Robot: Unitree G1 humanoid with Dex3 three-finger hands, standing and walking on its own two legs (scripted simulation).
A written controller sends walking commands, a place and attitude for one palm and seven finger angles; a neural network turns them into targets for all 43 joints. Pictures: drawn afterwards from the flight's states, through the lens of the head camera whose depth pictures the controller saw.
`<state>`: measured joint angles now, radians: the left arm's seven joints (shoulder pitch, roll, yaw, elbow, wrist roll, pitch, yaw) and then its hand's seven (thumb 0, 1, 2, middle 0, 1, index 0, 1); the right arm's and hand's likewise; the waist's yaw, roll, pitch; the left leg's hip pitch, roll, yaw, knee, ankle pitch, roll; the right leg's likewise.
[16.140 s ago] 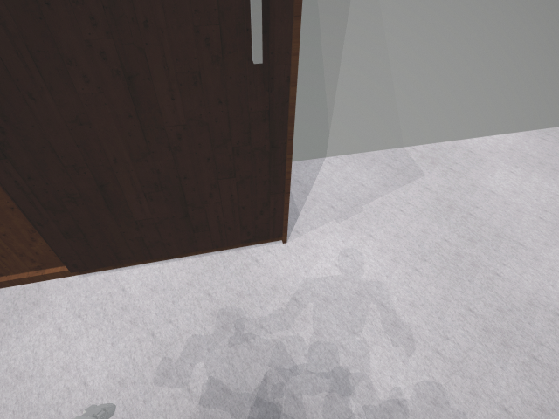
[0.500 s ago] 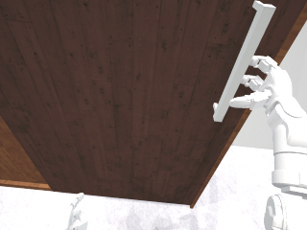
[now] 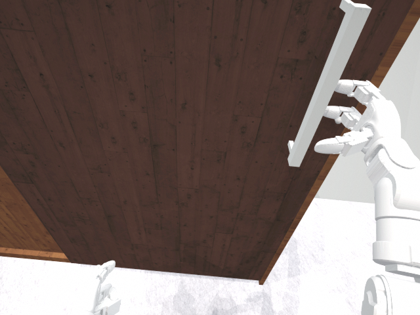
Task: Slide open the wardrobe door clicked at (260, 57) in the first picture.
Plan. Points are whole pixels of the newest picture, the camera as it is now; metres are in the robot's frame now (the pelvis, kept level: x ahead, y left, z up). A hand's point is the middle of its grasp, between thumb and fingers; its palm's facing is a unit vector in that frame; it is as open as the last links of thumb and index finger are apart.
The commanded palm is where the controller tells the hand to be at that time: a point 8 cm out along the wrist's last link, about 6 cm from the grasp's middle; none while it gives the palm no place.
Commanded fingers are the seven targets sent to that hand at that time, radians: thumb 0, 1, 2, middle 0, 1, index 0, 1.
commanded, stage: slide the fingers in behind the handle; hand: right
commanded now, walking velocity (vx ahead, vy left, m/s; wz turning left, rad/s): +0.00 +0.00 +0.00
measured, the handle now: (316, 96) +0.44 -0.15 +0.25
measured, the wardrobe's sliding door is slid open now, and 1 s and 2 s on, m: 0.00 0.00 0.00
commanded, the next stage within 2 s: grip the handle and tug to test in 1.46 s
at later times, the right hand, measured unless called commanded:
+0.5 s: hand (327, 120) +0.38 -0.16 +0.24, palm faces +0.04 +1.00 -0.01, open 14.0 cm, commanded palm +0.35 -0.21 +0.24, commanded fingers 0.00 0.50 -0.30 0.30 1.20 0.30 1.20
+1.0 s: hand (309, 116) +0.38 -0.13 +0.24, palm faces +0.04 +1.00 -0.01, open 14.2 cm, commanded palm +0.35 -0.18 +0.24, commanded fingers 0.00 0.50 -0.30 0.30 1.20 0.30 1.20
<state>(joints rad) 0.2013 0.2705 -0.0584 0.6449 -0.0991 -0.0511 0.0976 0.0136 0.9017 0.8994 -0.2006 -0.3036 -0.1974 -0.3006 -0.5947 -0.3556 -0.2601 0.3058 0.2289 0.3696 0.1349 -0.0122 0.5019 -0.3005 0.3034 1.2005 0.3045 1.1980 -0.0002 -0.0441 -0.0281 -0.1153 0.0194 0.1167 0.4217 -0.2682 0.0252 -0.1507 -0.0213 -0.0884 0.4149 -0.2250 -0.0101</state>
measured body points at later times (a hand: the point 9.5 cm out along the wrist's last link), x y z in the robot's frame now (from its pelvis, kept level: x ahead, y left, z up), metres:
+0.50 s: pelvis +0.00 +0.00 +0.00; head -0.03 +0.03 +0.45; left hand +0.19 +0.24 -0.09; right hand +0.37 -0.21 +0.24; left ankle -0.02 +0.10 -0.74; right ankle +0.00 -0.11 -0.74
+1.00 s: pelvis +0.00 +0.01 +0.00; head -0.03 +0.03 +0.45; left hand +0.18 +0.23 -0.09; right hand +0.37 -0.18 +0.25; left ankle -0.02 +0.10 -0.74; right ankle +0.00 -0.11 -0.74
